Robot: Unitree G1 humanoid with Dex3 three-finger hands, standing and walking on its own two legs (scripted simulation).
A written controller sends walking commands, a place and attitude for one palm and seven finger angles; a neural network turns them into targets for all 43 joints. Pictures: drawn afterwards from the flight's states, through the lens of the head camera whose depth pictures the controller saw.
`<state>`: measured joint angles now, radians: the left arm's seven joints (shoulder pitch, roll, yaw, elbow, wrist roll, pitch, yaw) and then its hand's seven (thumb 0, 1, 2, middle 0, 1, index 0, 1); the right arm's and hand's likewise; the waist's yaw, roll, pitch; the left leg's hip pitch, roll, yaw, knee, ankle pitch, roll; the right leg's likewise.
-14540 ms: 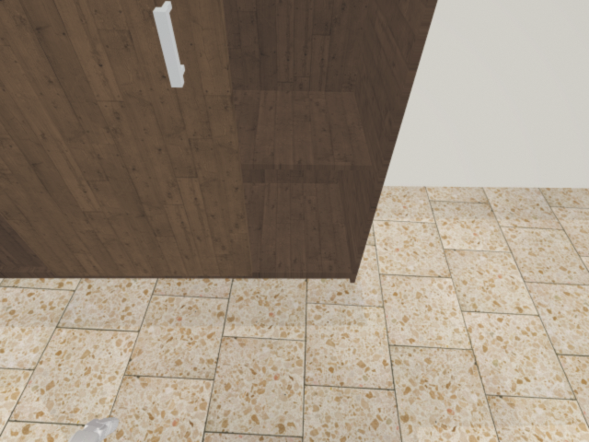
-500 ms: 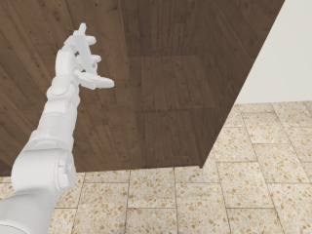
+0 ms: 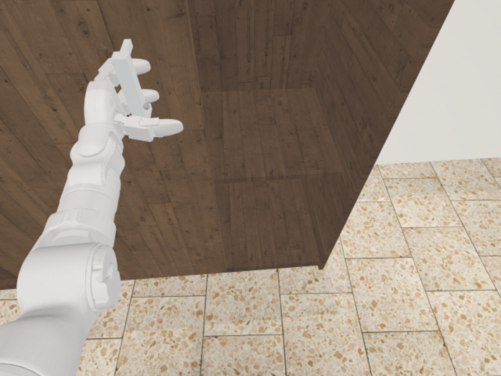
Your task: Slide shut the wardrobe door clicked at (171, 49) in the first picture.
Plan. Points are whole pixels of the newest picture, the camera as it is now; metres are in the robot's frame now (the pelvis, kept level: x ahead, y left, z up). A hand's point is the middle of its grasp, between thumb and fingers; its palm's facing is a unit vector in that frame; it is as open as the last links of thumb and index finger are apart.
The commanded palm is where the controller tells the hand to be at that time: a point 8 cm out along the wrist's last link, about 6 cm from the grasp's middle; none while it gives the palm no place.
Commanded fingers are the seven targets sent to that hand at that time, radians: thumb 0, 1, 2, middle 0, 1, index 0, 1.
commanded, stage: grip the handle and tug to test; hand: left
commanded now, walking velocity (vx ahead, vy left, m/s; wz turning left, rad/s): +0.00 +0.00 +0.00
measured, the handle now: (136, 88) +0.54 +0.17 +0.17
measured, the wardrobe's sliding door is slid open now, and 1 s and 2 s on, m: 0.39 0.39 0.39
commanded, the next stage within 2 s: tug the door sideways, standing still in 1.20 s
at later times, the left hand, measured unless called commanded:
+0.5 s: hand (145, 107) +0.48 +0.14 +0.18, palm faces +0.07 -1.00 -0.01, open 5.9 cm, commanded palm +0.46 +0.18 +0.17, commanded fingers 0.00 0.90 0.90 -0.45 -1.40 -0.45 -1.40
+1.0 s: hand (145, 107) +0.48 +0.14 +0.18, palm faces +0.06 -1.00 +0.01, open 5.8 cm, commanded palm +0.45 +0.19 +0.17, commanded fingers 0.00 0.90 0.90 -0.45 -1.40 -0.45 -1.40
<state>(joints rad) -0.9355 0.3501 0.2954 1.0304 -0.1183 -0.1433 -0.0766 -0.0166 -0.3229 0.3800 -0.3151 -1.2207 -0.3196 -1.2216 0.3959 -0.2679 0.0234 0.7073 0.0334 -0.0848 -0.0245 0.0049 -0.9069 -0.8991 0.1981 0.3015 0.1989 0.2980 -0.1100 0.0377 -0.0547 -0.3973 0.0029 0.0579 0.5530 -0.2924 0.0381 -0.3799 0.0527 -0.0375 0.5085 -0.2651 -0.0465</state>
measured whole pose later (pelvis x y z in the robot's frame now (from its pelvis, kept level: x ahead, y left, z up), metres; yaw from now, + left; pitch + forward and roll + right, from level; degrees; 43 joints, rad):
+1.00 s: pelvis +0.00 +0.00 +0.00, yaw +0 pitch +7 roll -1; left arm -0.93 0.35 0.27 1.01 -0.13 -0.12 -0.06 0.00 0.71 0.83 -0.35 -1.37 -0.34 -1.35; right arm 0.40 -0.27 0.02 0.71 0.04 -0.08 -0.02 0.01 -0.91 -0.90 0.20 0.30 0.20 0.30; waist -0.10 0.04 -0.05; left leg -0.39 0.00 0.05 0.55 -0.29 0.04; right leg -0.37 0.05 -0.04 0.50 -0.26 -0.05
